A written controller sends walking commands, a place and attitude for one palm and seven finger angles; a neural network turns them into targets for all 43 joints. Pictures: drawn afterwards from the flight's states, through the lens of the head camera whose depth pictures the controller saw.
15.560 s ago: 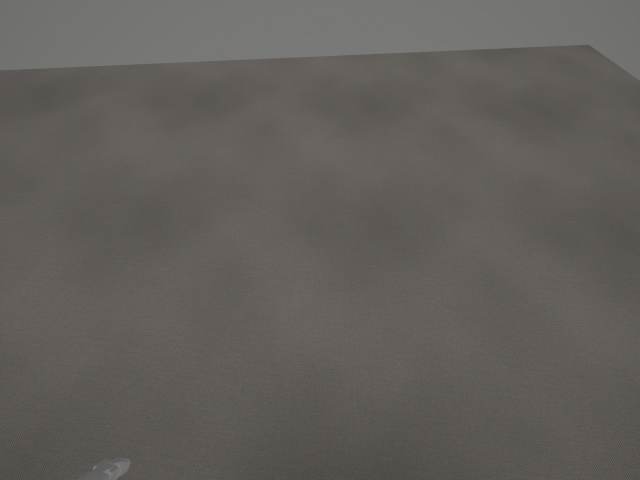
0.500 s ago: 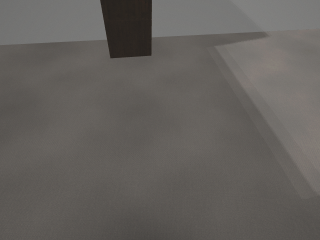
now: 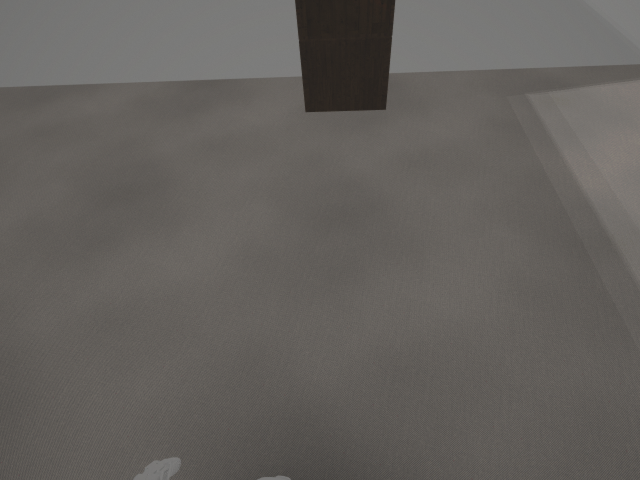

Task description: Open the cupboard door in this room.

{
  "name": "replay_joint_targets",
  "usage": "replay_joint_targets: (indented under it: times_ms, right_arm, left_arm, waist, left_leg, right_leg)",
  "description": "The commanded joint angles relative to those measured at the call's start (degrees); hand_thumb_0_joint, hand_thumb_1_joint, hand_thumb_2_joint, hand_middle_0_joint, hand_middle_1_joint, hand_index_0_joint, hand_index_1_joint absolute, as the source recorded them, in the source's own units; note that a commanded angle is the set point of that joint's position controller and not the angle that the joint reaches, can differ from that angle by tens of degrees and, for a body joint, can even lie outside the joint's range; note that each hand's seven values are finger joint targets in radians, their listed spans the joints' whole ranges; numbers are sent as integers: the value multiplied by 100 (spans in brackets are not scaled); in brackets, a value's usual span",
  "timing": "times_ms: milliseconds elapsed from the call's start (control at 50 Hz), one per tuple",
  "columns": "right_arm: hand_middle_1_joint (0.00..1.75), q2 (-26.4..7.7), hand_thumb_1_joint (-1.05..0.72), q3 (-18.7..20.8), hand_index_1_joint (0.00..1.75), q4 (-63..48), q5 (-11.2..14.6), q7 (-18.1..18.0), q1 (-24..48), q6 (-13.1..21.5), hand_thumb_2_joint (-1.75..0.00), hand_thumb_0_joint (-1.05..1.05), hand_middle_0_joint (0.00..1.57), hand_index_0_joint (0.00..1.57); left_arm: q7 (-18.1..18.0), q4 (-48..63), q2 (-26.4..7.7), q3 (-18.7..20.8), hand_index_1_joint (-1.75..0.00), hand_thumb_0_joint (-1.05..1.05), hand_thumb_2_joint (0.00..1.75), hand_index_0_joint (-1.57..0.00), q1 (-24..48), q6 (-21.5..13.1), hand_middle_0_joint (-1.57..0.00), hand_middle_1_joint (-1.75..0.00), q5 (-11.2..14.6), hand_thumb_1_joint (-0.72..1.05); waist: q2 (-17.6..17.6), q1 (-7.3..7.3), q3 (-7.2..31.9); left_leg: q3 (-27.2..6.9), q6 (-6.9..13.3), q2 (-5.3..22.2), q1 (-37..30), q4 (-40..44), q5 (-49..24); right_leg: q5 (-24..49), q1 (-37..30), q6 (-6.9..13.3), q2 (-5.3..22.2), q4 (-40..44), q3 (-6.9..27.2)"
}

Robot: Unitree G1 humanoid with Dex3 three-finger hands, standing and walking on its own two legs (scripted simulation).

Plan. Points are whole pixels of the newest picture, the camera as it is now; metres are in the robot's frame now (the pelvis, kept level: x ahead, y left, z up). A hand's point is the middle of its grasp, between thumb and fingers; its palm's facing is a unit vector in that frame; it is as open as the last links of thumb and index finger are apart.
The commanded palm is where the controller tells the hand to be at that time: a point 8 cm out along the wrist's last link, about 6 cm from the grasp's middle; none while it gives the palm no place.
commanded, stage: turn or walk to find it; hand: left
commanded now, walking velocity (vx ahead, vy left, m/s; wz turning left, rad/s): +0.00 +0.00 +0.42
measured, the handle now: out of the picture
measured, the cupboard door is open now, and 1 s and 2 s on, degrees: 0 0 0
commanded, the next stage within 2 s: stand and wait in 0.56 s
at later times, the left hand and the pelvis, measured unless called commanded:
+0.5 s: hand out of the picture -0.08 +0.23 -0.18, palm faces +0.28 -0.92 -0.25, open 7.4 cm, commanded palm none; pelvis -0.02 +0.03 +0.00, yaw +14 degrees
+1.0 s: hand out of the picture +0.00 +0.18 -0.15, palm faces +0.33 -0.91 -0.26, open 7.3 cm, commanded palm none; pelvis +0.00 -0.01 +0.01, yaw +20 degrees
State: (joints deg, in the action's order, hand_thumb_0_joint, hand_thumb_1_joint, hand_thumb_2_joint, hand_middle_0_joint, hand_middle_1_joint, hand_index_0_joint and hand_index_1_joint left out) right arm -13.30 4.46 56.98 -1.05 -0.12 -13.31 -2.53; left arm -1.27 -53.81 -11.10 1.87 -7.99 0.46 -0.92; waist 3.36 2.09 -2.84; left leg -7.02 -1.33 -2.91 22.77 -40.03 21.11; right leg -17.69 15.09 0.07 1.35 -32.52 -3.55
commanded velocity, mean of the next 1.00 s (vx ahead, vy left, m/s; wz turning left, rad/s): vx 0.00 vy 0.00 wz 0.23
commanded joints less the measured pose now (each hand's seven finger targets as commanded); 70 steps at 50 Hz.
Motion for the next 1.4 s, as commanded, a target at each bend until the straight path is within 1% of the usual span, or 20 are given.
replay_joint_targets:
  times_ms: [0, 40, 260, 320, 360, 380, 400, 420, 480, 640, 720, 780, 800, 820, 860, 920, 1080, 1160, 1220, 1380]
  right_arm:
    - [30, -571, -90, 194, 30, -387, -39, 52, 78, -52, -90, 0, 20, 20]
    - [30, -458, -90, 163, 30, -245, -38, 98, -217, -83, -90, 0, 20, 20]
    - [30, -399, -90, -63, 30, -464, 62, 61, 802, 26, -90, 0, 20, 20]
    - [30, -406, -90, -92, 30, -429, 102, 38, 642, 82, -90, 0, 20, 20]
    - [30, -484, -90, -79, 30, -302, 78, 35, 250, 148, -90, 0, 20, 20]
    - [30, -823, -90, -19, 30, -282, 52, 41, 84, 214, -90, 0, 20, 20]
    - [30, -1374, -90, 121, 30, -310, 0, 32, -12, 230, -90, 0, 20, 20]
    - [30, -1544, -90, 146, 30, -241, 44, -16, -240, 173, -90, 0, 20, 20]
    - [30, -1049, -90, 29, 30, -217, 15, -142, 163, 205, -90, 0, 20, 20]
    - [30, -809, -90, 1, 30, -237, 22, -145, 143, 280, -90, 0, 20, 20]
    - [30, -783, -90, 0, 30, -118, -21, -156, 125, 276, -90, 0, 20, 20]
    - [30, -707, -90, -20, 30, -6, 14, -163, 172, 294, -90, 0, 20, 20]
    - [30, -551, -90, -47, 30, 29, 49, -143, 73, 318, -90, 0, 20, 20]
    - [30, -257, -90, -97, 30, 62, 102, -117, -178, 330, -90, 0, 20, 20]
    - [30, -265, -90, -119, 30, 6, 64, -164, 2, 181, -90, 0, 20, 20]
    - [30, -135, -90, -125, 30, 293, 71, -149, -143, 151, -90, 0, 20, 20]
    - [30, 36, -90, -216, 30, 539, 49, -144, -303, 186, -90, 0, 20, 20]
    - [30, -111, -90, -247, 30, 804, 29, -191, -616, 320, -90, 0, 20, 20]
    - [30, -204, -90, -219, 30, 759, 34, -220, -288, 288, -90, 0, 20, 20]
    - [30, -405, -90, -57, 30, 368, 8, -260, -133, 252, -90, 0, 20, 20]
  left_arm:
    - [-71, 390, -1130, 278, -30, 0, 90, -20, -138, -92, -20, -30, -18, 90]
    - [-62, 476, -939, 207, -30, 0, 90, -20, 41, -112, -20, -30, -22, 90]
    - [-56, -33, -1349, 301, -30, 0, 90, -20, -1280, -98, -20, -30, -102, 90]
    - [-54, -114, -1418, 324, -30, 0, 90, -20, -1175, -71, -20, -30, -94, 90]
    - [-49, -105, -1392, 336, -30, 0, 90, -20, -934, -36, -20, -30, -31, 90]
    - [-32, -47, -1198, 304, -30, 0, 90, -20, -944, 6, -20, -30, 19, 90]
    - [8, 141, -837, 223, -30, 0, 90, -20, -931, 44, -20, -30, 31, 90]
    - [-11, 271, -792, 123, -30, 0, 90, -20, -561, 102, -20, -30, -27, 90]
    - [-6, 66, -871, 208, -30, 0, 90, -20, -366, 141, -20, -30, 12, 90]
    - [13, 4, -702, 116, -30, 0, 90, -20, -349, 132, -20, -30, 13, 90]
    - [14, 2, -560, 46, -30, 0, 90, -20, -250, 70, -20, -30, 27, 90]
    - [-1, -224, -577, 38, -30, 0, 90, -20, -752, -43, -20, -30, 24, 90]
    - [-23, -316, -724, 51, -30, 0, 90, -20, -935, -112, -20, -30, 4, 90]
    - [-65, -365, -1048, 77, -30, 0, 90, -20, -939, -182, -20, -30, -23, 90]
    - [-46, -378, -1262, 159, -30, 0, 90, -20, -1017, -239, -20, -30, 2, 90]
    - [-64, -348, -910, 86, -30, 0, 90, -20, -510, -174, -20, -30, -3, 90]
    - [-63, -612, -796, 118, -30, 0, 90, -20, -679, -162, -20, -30, -12, 90]
    - [-44, -751, -541, 31, -30, 0, 90, -20, -626, -131, -20, -30, 78, 90]
    - [-5, -802, -520, 72, -30, 0, 90, -20, -575, 20, -20, -30, 47, 90]
    - [93, -607, -463, 189, -30, 0, 90, -20, -709, 98, -20, -30, -18, 90]
  waist:
    - [-1188, -95, -247]
    - [-1216, 52, -200]
    - [-1479, -604, 457]
    - [-1565, -488, 677]
    - [-1364, -212, 771]
    - [-563, -102, 895]
    - [1114, -47, 765]
    - [988, 103, 569]
    - [760, -100, 329]
    - [365, -176, 243]
    - [578, -135, 191]
    - [377, -371, 402]
    - [2, -409, 536]
    - [-913, -283, 692]
    - [-2099, -461, 473]
    - [-1132, -233, 149]
    - [-1097, -319, 229]
    - [-459, -196, 187]
    - [69, -286, -309]
    - [255, -284, -157]
  left_leg:
    - [124, 10, 296, 832, -2785, 396]
    - [320, -83, 335, 722, -3012, -89]
    - [879, -201, 396, 230, -726, 727]
    - [1062, -126, 354, -260, 278, 465]
    - [1134, -48, 403, -1214, 1582, -682]
    - [565, 128, 932, -2108, 2089, -1574]
    - [-1098, 697, 2314, -2700, 2103, -3390]
    - [-1165, 1051, 2671, -2410, 2060, -4425]
    - [-473, 990, 1890, -2217, 1805, -5048]
    - [-297, 1065, 1608, -1973, 1991, -4267]
    - [-449, 1030, 1561, -1676, 1867, -4068]
    - [-339, 721, 1314, -1534, 1431, -3608]
    - [-124, 440, 1061, -1252, 1123, -2926]
    - [252, 158, 692, -601, 736, -1588]
    - [398, 27, 331, -429, -263, 1267]
    - [447, 50, 467, -469, -808, 822]
    - [795, -16, 609, -846, 574, 141]
    - [523, 102, 946, -1875, 1885, -1338]
    - [505, 161, 1156, -1189, 1924, -719]
    - [393, 417, 1554, -897, 2170, 175]
  right_leg:
    - [189, 323, 720, 1923, 1894, 1579]
    - [683, 252, 527, 1546, 1720, 790]
    - [3164, -1309, 886, 1902, 1022, 544]
    - [3475, -1414, 784, 1915, 685, 365]
    - [2934, -872, 374, 1745, 231, -64]
    - [1940, -58, 30, 1431, -447, -429]
    - [-931, 1447, -370, 725, -1432, -691]
    - [-1795, 1655, -408, 603, -2159, -295]
    - [-987, 1790, -443, 490, -3035, 204]
    - [-571, 1370, -529, 380, -2417, 194]
    - [-675, 623, -411, 226, -1048, 62]
    - [509, -319, -326, 176, 594, -24]
    - [1349, -922, -260, 437, 1077, 182]
    - [2537, -1548, 52, 1284, 1039, 1103]
    - [3395, -924, 946, 2085, 1444, 1924]
    - [3161, -591, 1062, 1671, 1323, 1238]
    - [2018, -563, 874, 1317, 1485, 998]
    - [922, 126, 281, 724, 1307, 680]
    - [376, 91, 111, 472, 1398, 701]
    - [332, 342, 99, 159, 564, 592]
